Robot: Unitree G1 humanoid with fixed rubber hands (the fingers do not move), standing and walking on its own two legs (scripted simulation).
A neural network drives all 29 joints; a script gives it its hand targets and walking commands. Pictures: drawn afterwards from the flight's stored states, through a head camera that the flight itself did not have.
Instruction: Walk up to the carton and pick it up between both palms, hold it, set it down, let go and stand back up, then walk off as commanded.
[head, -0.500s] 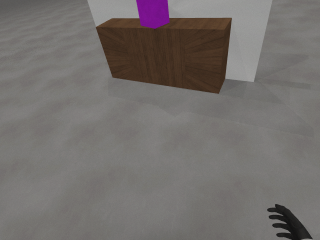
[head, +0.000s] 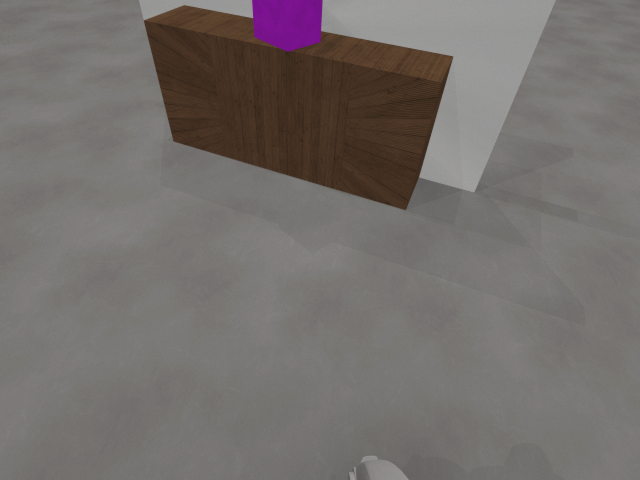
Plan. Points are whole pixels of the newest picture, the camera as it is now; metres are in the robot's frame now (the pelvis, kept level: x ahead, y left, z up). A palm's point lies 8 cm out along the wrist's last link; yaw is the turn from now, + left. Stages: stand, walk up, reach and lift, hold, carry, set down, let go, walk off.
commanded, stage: walk up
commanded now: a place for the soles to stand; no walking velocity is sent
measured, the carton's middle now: (287, 1) +1.89 +0.03 +0.03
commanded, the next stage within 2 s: none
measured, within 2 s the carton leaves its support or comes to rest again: neither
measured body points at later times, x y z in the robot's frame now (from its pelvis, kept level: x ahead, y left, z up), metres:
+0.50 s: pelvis +0.18 -0.06 -0.01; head +0.17 -0.12 +0.44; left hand +0.28 +0.25 -0.05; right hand +0.29 -0.37 -0.12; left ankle +0.16 +0.06 -0.67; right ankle +0.25 -0.15 -0.73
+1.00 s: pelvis +0.34 +0.04 +0.00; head +0.34 +0.07 +0.45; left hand +0.45 +0.33 -0.11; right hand +0.36 -0.29 -0.06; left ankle +0.31 +0.12 -0.73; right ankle +0.33 -0.12 -0.65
